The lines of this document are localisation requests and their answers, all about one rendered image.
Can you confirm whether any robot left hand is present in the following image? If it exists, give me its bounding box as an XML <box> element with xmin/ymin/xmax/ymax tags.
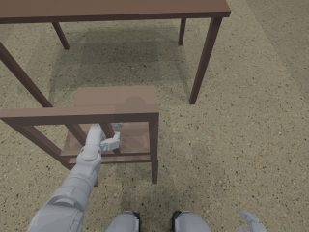
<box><xmin>85</xmin><ymin>123</ymin><xmax>123</xmax><ymax>152</ymax></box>

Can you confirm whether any robot left upper arm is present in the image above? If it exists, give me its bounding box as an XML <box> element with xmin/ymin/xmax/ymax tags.
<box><xmin>29</xmin><ymin>204</ymin><xmax>85</xmax><ymax>232</ymax></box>

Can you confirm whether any robot right hand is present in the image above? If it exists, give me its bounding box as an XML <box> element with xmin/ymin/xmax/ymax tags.
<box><xmin>238</xmin><ymin>210</ymin><xmax>267</xmax><ymax>232</ymax></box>

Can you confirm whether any chair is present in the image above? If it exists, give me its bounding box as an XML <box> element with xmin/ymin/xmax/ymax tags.
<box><xmin>0</xmin><ymin>85</ymin><xmax>159</xmax><ymax>187</ymax></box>

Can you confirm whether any robot right thigh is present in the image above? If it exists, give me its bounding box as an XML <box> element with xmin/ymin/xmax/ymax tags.
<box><xmin>175</xmin><ymin>213</ymin><xmax>211</xmax><ymax>232</ymax></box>

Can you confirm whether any right robot shin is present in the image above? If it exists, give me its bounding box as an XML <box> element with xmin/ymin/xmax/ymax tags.
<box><xmin>178</xmin><ymin>211</ymin><xmax>190</xmax><ymax>217</ymax></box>

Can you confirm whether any table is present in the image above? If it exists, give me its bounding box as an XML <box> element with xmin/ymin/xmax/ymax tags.
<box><xmin>0</xmin><ymin>0</ymin><xmax>231</xmax><ymax>108</ymax></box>

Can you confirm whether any left robot forearm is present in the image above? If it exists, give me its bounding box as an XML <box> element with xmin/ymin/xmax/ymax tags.
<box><xmin>26</xmin><ymin>144</ymin><xmax>101</xmax><ymax>232</ymax></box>

